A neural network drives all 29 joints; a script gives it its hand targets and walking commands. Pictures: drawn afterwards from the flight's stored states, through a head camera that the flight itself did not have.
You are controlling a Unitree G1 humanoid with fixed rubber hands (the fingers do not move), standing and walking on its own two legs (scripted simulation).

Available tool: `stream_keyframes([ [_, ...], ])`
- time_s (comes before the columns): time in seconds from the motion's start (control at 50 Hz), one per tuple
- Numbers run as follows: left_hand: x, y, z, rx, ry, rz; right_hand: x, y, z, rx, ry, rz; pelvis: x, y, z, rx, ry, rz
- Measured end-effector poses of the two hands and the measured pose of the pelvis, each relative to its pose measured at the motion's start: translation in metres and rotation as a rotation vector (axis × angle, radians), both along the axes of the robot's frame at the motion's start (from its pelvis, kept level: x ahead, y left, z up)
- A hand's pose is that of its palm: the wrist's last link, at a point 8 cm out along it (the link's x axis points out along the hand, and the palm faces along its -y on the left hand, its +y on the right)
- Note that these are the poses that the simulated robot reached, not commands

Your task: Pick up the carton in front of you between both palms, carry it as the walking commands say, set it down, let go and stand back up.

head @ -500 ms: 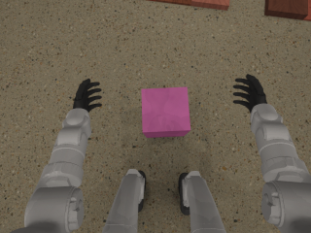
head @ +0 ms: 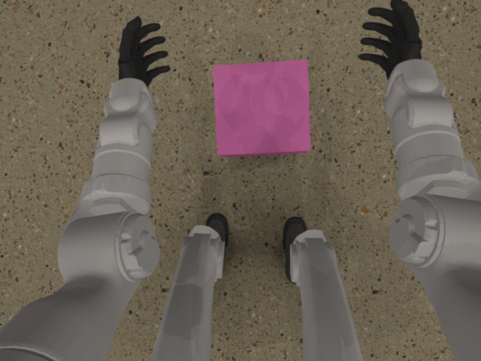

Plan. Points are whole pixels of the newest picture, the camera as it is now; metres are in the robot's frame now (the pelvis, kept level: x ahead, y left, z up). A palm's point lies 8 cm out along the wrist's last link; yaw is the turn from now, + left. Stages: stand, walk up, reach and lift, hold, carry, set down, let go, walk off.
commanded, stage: reach and lift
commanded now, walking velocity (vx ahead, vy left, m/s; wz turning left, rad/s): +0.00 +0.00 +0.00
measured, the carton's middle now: (260, 116) +0.50 +0.00 -0.49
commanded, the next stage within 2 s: none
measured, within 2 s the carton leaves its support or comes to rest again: leaves its support in 1.48 s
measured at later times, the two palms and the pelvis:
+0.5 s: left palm (177, 114) +0.48 +0.19 -0.36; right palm (347, 105) +0.51 -0.19 -0.36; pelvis -0.04 +0.01 -0.20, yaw +1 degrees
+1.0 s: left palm (186, 115) +0.49 +0.18 -0.42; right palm (329, 102) +0.52 -0.16 -0.42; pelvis -0.04 +0.00 -0.24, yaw +2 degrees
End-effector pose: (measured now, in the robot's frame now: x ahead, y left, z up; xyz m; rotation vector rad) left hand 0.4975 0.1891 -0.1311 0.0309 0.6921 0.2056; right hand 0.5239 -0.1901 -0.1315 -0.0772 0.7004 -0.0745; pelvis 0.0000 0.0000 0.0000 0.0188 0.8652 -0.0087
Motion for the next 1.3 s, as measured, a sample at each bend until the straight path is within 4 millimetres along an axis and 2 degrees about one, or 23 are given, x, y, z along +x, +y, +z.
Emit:
stream_keyframes([
  [0.12, -0.007, 0.003, -0.077, -0.001, 0.019, 0.003, -0.011, 0.002, -0.078, -0.013, 0.019, -0.015, 0.007, 0.001, -0.051, 0.003, 0.084, 0.005],
  [0.18, -0.010, 0.006, -0.114, 0.009, 0.012, 0.000, -0.017, 0.001, -0.117, -0.020, 0.013, -0.017, 0.003, 0.003, -0.080, 0.002, 0.093, 0.009],
  [0.24, -0.012, 0.009, -0.144, 0.015, -0.001, -0.006, -0.019, -0.001, -0.148, -0.020, -0.004, -0.019, -0.004, 0.004, -0.109, 0.000, 0.075, 0.011],
  [0.34, -0.011, 0.009, -0.182, 0.008, -0.011, -0.014, -0.015, -0.002, -0.182, -0.014, -0.029, -0.019, -0.020, 0.006, -0.153, 0.000, 0.015, 0.011],
  [0.44, -0.013, 0.005, -0.214, -0.009, 0.009, -0.011, -0.015, -0.001, -0.212, -0.003, -0.006, -0.029, -0.035, 0.006, -0.187, 0.004, -0.049, 0.011],
  [0.58, -0.014, -0.001, -0.259, -0.008, 0.043, -0.021, -0.017, 0.005, -0.257, 0.002, 0.028, -0.026, -0.050, 0.005, -0.218, 0.006, -0.123, 0.011],
  [0.66, -0.016, -0.003, -0.279, -0.010, 0.066, -0.026, -0.020, 0.008, -0.280, 0.002, 0.053, -0.020, -0.051, 0.004, -0.227, 0.006, -0.182, 0.012],
  [0.74, -0.010, -0.002, -0.286, -0.008, 0.060, -0.019, -0.016, 0.009, -0.289, -0.006, 0.045, -0.013, -0.045, 0.003, -0.234, 0.007, -0.199, 0.013],
  [0.82, 0.000, -0.001, -0.285, -0.007, 0.033, -0.009, -0.002, 0.012, -0.286, -0.005, 0.008, 0.003, -0.041, 0.002, -0.239, 0.009, -0.204, 0.012],
  [0.9, 0.001, -0.002, -0.285, -0.012, 0.033, -0.004, 0.007, 0.020, -0.284, 0.006, -0.007, 0.025, -0.037, 0.001, -0.242, 0.013, -0.198, 0.013],
  [1.0, -0.008, -0.006, -0.288, -0.019, 0.041, -0.008, 0.000, 0.029, -0.285, 0.013, 0.009, 0.034, -0.036, 0.000, -0.243, 0.016, -0.189, 0.015],
  [1.14, -0.011, -0.018, -0.286, -0.038, 0.030, -0.026, -0.013, 0.027, -0.287, 0.009, 0.020, 0.023, -0.044, 0.002, -0.242, 0.010, -0.206, 0.015],
  [1.22, -0.007, -0.035, -0.282, -0.061, 0.024, -0.052, -0.011, 0.040, -0.283, 0.020, 0.014, 0.049, -0.049, 0.002, -0.240, 0.009, -0.223, 0.014],
  [1.3, -0.005, -0.036, -0.281, -0.060, 0.035, -0.023, -0.006, 0.041, -0.279, -0.013, 0.041, 0.044, -0.051, 0.002, -0.239, 0.010, -0.238, 0.010],
])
